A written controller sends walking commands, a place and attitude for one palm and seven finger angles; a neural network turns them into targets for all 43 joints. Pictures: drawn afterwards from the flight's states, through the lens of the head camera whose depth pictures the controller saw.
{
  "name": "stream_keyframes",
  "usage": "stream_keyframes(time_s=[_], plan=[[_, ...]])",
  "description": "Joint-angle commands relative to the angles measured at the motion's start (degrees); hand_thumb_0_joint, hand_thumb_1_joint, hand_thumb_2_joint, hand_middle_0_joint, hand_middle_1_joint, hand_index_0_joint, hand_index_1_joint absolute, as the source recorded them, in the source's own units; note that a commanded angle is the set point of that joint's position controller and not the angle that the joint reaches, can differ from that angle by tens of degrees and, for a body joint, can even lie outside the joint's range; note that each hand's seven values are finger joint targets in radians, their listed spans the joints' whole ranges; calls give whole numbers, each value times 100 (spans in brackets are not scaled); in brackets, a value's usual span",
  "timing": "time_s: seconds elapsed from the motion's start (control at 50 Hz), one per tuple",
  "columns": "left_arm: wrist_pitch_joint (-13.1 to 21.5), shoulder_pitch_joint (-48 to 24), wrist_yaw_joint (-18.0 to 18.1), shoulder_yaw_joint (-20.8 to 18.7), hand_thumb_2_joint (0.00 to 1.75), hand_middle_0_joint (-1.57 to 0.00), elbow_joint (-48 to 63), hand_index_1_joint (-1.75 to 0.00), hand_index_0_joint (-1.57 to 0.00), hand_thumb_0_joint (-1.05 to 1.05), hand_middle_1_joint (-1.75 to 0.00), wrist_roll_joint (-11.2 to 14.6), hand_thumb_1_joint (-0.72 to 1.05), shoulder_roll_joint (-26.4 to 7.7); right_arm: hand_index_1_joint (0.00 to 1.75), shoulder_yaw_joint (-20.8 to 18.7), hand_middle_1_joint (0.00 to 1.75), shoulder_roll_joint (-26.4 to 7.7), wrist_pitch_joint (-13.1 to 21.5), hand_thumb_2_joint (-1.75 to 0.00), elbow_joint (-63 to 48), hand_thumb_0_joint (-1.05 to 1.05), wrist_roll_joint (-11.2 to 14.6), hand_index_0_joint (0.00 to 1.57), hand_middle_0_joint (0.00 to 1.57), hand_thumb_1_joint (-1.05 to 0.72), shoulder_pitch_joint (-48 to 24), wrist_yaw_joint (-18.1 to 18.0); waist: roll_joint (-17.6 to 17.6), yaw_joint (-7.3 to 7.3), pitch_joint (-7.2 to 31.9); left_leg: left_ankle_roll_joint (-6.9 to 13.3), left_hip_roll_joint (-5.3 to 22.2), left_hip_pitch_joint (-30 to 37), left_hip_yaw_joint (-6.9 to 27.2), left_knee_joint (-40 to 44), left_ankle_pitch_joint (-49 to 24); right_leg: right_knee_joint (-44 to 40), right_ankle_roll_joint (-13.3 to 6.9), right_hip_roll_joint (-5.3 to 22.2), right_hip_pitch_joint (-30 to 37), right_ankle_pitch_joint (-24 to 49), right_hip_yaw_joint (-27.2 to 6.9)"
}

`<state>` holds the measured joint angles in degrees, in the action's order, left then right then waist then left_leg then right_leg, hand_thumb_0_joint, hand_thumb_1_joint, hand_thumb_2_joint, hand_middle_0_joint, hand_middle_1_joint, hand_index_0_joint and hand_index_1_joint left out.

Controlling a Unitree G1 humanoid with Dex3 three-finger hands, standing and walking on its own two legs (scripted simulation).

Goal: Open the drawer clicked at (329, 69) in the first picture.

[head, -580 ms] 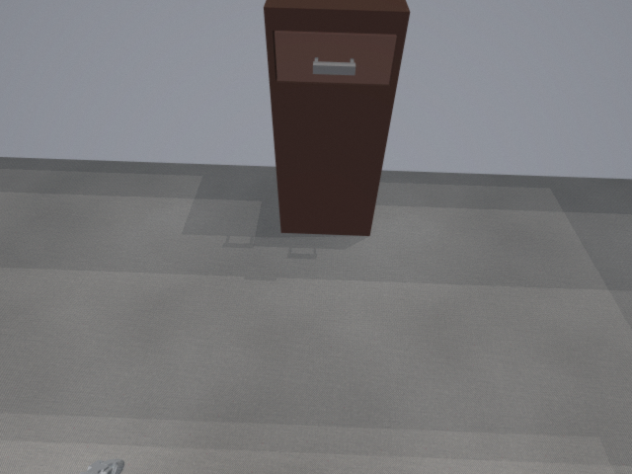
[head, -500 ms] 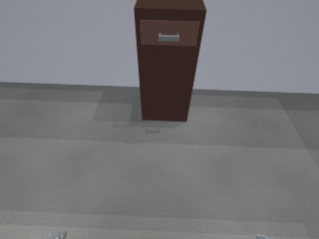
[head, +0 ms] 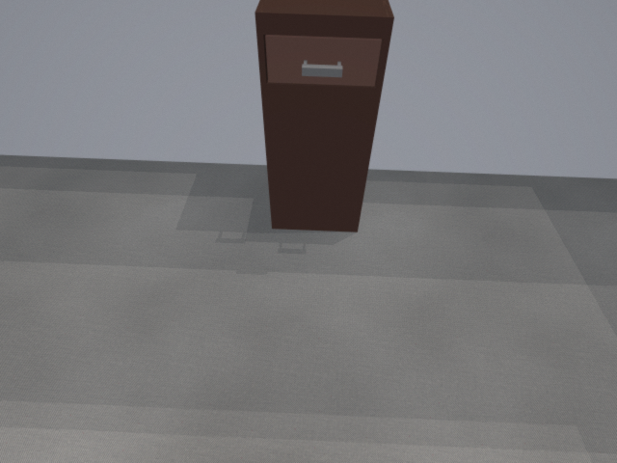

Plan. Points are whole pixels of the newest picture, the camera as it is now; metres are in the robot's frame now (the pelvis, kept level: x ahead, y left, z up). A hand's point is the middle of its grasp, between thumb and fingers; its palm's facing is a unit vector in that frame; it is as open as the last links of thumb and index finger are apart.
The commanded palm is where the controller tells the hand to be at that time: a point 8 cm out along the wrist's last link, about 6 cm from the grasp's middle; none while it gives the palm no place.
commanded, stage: stand and wait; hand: left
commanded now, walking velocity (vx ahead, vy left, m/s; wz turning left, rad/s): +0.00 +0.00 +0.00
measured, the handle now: (322, 67) +1.17 +0.03 -0.01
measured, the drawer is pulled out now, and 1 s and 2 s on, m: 0.00 0.00 0.00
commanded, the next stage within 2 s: look at it before walking up in 0.24 s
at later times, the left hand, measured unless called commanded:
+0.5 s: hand out of the picture +0.07 +0.24 -0.15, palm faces -0.05 -0.94 -0.33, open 7.4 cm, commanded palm none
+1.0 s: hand out of the picture +0.07 +0.24 -0.15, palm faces -0.04 -0.94 -0.34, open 7.4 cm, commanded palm none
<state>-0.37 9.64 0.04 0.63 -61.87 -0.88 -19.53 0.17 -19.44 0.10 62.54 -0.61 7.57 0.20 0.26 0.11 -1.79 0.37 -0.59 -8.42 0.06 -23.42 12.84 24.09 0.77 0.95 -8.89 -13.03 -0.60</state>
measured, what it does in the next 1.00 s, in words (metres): stands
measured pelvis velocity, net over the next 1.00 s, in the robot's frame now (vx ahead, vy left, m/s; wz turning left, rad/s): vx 0.00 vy -0.01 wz -0.01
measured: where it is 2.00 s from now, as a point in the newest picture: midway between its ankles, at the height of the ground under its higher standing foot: (324, 457)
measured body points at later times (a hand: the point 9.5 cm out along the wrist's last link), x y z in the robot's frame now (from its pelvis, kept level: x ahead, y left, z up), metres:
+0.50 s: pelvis -0.01 -0.01 +0.00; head -0.01 -0.01 +0.45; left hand +0.07 +0.29 -0.13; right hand +0.07 -0.30 -0.13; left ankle +0.00 +0.12 -0.74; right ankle +0.00 -0.13 -0.74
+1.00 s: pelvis +0.00 -0.01 +0.00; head +0.00 -0.01 +0.45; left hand +0.07 +0.29 -0.13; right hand +0.08 -0.30 -0.13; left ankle +0.00 +0.12 -0.74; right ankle +0.00 -0.13 -0.74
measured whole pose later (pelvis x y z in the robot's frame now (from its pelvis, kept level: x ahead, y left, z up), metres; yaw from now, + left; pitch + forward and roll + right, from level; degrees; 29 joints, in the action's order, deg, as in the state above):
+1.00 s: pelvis +0.00 -0.01 +0.00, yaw -1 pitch -2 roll +0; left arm 0.2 8.6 0.1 0.6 -62.7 -1.0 -19.4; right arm 0.4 -19.2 0.5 63.8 -0.5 6.6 0.2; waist -0.1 0.1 -1.5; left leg -0.3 0.3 -7.1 -0.5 -20.5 11.5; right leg 21.7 0.2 0.1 -8.1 -11.6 -1.1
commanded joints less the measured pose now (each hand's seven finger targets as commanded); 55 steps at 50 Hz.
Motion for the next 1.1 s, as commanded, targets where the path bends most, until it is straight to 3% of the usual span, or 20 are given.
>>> stream_keyframes(time_s=[0.0,0.34,0.62,0.94,0.98,1.0,1.04,1.08], plan=[[181,-282,59,-248,90,-20,380,-30,-20,0,-30,27,90,-1157,30,-225,30,-1157,184,-90,-370,0,15,20,20,-90,-380,-87,49,8,299,176,691,-73,562,454,-540,-480,-261,588,-42,466,-556],[186,-310,57,-245,90,-20,339,-30,-20,0,-30,17,90,-1166,30,-218,30,-1145,186,-90,-232,0,6,20,20,-90,-286,-71,54,0,210,135,700,-101,543,560,-342,-614,-256,574,-161,163,-648],[206,-313,64,-250,90,-20,336,-30,-20,0,-30,20,90,-1157,30,-217,30,-1161,214,-90,-233,0,17,20,20,-90,-310,-88,-57,0,411,127,756,86,509,521,-866,-506,-260,585,31,869,-594],[204,-287,60,-248,90,-20,302,-30,-20,0,-30,15,90,-1154,30,-207,30,-1166,200,-90,-215,0,20,20,20,-90,-333,-89,21,2,326,122,762,151,501,607,-768,-625,-247,583,10,794,-623],[95,39,69,-141,90,-20,166,-30,-20,0,-30,20,90,-568,30,-78,30,-568,124,-90,-89,0,-25,20,20,-90,-14,-78,33,-7,385,11,738,232,289,431,-264,-549,-202,505,-85,249,-676],[36,200,57,-143,90,-20,168,-30,-20,0,-30,0,90,-485,30,-80,30,-465,84,-90,-84,0,-40,20,20,-90,137,-72,57,10,278,10,726,176,207,334,318,-532,-226,463,-268,-358,-748],[-44,288,-15,-212,90,-20,285,-30,-20,0,-30,-30,90,-527,30,-148,30,-536,40,-90,-167,0,-65,20,20,-90,257,-68,78,12,-213,57,740,-232,189,347,1489,-499,-311,328,-730,-1446,-928],[-65,423,-77,-291,90,-20,470,-30,-20,0,-30,-45,90,-515,30,-240,30,-632,43,-90,-322,0,-74,20,20,-90,374,-74,-70,1,-501,155,853,-365,298,362,2087,-247,-390,168,-1182,-1866,-1001]])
